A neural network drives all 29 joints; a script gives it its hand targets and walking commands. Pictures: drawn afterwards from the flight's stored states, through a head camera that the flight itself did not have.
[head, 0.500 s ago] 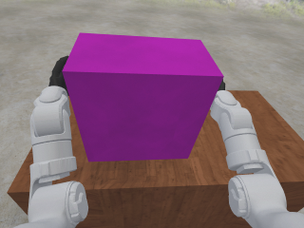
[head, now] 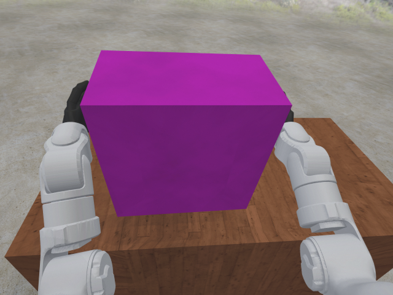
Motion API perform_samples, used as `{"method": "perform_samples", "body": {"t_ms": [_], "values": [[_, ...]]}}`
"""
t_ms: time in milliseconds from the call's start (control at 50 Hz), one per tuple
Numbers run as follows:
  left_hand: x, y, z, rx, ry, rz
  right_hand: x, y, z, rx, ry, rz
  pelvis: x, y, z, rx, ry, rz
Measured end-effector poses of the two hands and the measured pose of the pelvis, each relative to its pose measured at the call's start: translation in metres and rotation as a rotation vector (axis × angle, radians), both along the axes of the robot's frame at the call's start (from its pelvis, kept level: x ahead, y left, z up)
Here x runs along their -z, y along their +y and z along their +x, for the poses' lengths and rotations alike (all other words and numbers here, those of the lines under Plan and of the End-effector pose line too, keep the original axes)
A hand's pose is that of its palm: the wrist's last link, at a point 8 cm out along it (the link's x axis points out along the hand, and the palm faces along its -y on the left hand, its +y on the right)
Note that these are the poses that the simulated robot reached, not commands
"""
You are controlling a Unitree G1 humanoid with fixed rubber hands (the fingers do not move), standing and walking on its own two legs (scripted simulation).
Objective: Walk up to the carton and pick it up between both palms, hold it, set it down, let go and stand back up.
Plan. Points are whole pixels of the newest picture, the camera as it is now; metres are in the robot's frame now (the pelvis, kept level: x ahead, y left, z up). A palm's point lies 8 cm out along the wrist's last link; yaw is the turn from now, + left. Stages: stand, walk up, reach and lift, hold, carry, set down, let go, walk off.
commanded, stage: hold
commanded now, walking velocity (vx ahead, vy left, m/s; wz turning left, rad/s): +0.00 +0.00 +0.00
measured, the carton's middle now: (184, 140) +0.36 +0.01 +0.18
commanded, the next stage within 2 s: none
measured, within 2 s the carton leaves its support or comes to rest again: neither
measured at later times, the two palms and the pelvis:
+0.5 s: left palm (70, 123) +0.34 +0.21 +0.23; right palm (275, 123) +0.35 -0.17 +0.22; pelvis -0.01 +0.00 +0.00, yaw +1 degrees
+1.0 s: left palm (79, 124) +0.35 +0.19 +0.23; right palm (281, 124) +0.36 -0.19 +0.22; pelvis +0.00 +0.00 +0.00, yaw +0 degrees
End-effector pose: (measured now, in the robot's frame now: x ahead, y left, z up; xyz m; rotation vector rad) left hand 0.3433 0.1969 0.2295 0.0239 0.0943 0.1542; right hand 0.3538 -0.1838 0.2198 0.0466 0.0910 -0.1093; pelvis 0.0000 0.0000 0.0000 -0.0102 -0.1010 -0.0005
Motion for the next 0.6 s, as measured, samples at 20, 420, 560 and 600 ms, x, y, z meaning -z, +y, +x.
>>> {"method": "perform_samples", "body": {"t_ms": [20,420,560,600], "values": [[0.0,0.0,-0.001,-0.001,0.0,0.0,0.0,0.0,-0.001,0.0,0.0,0.003,0.0,-0.001,0.0,-0.001,-0.001,0.0],[-0.006,0.008,0.001,0.001,0.016,0.002,-0.003,0.008,0.0,0.002,0.016,-0.017,0.0,0.001,-0.01,-0.004,-0.002,0.003],[0.0,0.011,0.003,0.005,0.019,-0.002,-0.002,0.011,0.002,0.005,0.018,-0.017,0.0,0.004,-0.009,-0.013,0.004,0.001],[0.001,0.01,0.006,0.009,0.025,0.0,-0.001,0.01,0.003,0.009,0.024,-0.01,0.0,0.004,-0.009,-0.011,0.008,0.002]]}}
